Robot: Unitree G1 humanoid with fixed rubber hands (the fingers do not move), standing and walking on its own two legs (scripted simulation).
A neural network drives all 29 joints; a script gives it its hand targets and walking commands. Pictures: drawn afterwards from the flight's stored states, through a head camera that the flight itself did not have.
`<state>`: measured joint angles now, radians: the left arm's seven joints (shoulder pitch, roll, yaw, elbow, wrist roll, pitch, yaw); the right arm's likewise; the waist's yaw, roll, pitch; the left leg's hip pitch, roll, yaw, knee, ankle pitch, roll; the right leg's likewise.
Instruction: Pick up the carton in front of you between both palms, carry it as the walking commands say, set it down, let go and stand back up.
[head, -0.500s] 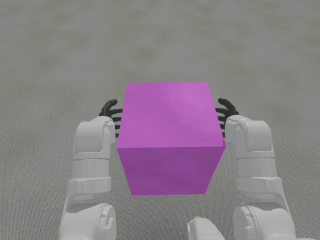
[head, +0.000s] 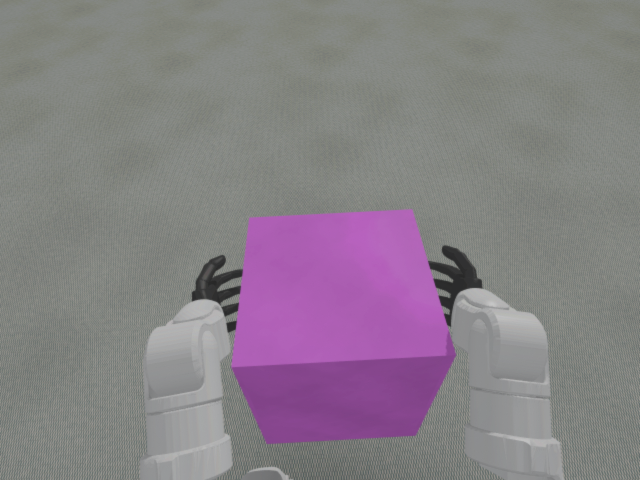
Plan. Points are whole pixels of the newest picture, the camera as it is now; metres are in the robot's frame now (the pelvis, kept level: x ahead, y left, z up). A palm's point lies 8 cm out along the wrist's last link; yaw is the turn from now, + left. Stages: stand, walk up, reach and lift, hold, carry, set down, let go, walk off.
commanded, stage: carry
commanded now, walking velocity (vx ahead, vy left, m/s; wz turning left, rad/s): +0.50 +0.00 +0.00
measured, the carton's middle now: (336, 331) +0.30 +0.01 -0.01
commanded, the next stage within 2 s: none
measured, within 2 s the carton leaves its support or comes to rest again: neither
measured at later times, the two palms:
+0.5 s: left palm (223, 148) +0.60 +0.19 +0.07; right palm (404, 149) +0.57 -0.10 +0.08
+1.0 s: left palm (271, 64) +0.91 +0.14 +0.06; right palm (406, 62) +0.91 -0.16 +0.05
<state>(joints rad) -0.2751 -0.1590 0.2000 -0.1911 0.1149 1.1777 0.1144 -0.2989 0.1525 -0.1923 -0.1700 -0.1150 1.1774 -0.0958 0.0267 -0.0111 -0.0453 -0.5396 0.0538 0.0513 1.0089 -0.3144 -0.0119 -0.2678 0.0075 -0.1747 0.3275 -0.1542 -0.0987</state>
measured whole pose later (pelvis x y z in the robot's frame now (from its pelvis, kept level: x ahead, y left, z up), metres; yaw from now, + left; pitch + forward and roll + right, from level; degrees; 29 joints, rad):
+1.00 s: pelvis +0.65 -0.01 +0.00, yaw +0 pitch +4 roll +1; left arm -0.13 -0.13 0.10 -0.26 0.11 1.18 0.09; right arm -0.13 0.13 -0.10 -0.29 -0.12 1.19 -0.08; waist 0.02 0.02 -0.06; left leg -0.49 0.09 0.06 1.11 -0.31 0.00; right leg -0.31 -0.05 -0.23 0.39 -0.16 -0.07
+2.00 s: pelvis +1.26 -0.02 +0.00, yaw -1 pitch +4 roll +1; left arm -0.15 -0.13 0.10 -0.32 0.10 1.16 0.09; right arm -0.15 0.13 -0.10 -0.35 -0.12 1.18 -0.08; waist 0.01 0.04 0.02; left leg -0.36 0.06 0.09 0.65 -0.43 -0.03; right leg -0.32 -0.04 -0.23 0.36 -0.10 -0.08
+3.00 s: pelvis +1.33 +0.01 -0.01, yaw -3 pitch +2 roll +0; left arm -0.11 -0.13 0.09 -0.19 0.15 1.12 0.07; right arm -0.11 0.13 -0.09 -0.20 -0.15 1.12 -0.06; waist 0.00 0.00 -0.13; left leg -0.24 0.06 0.16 0.51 -0.29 0.00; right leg -0.24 -0.07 -0.19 0.51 -0.30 -0.01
